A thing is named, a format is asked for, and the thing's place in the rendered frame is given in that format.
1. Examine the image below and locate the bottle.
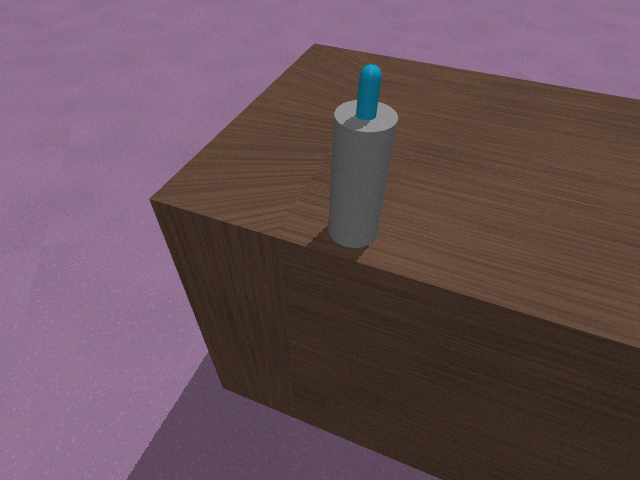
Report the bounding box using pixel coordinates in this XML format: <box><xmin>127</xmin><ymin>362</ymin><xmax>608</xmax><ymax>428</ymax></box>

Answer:
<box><xmin>328</xmin><ymin>64</ymin><xmax>398</xmax><ymax>248</ymax></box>

